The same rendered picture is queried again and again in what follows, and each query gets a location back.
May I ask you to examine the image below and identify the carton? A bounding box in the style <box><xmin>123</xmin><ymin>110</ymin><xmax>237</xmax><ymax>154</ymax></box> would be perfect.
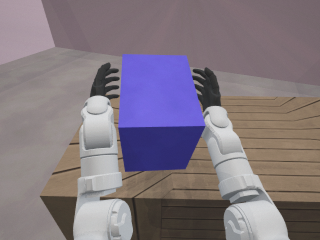
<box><xmin>118</xmin><ymin>54</ymin><xmax>206</xmax><ymax>172</ymax></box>

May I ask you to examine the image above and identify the left robot forearm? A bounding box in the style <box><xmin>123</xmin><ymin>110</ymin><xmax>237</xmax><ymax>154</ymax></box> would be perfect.
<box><xmin>73</xmin><ymin>95</ymin><xmax>123</xmax><ymax>238</ymax></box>

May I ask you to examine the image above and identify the robot right upper arm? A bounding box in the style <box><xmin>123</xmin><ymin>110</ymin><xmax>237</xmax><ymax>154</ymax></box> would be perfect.
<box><xmin>223</xmin><ymin>200</ymin><xmax>290</xmax><ymax>240</ymax></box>

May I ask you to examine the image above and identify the robot left upper arm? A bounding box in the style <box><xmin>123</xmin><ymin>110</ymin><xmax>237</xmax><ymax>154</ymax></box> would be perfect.
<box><xmin>73</xmin><ymin>198</ymin><xmax>133</xmax><ymax>240</ymax></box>

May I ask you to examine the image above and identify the pedestal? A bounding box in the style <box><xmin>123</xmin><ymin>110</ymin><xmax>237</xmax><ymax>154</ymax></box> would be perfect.
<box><xmin>40</xmin><ymin>94</ymin><xmax>320</xmax><ymax>240</ymax></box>

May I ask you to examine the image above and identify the left robot hand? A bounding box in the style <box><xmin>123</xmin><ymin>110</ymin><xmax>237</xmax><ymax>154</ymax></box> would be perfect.
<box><xmin>90</xmin><ymin>62</ymin><xmax>120</xmax><ymax>100</ymax></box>

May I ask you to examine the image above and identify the right robot forearm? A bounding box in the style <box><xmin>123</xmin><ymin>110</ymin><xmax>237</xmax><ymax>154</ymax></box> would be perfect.
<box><xmin>201</xmin><ymin>106</ymin><xmax>288</xmax><ymax>235</ymax></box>

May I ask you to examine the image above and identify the right robot hand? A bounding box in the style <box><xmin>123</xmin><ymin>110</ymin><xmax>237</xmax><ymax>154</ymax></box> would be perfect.
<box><xmin>192</xmin><ymin>67</ymin><xmax>221</xmax><ymax>112</ymax></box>

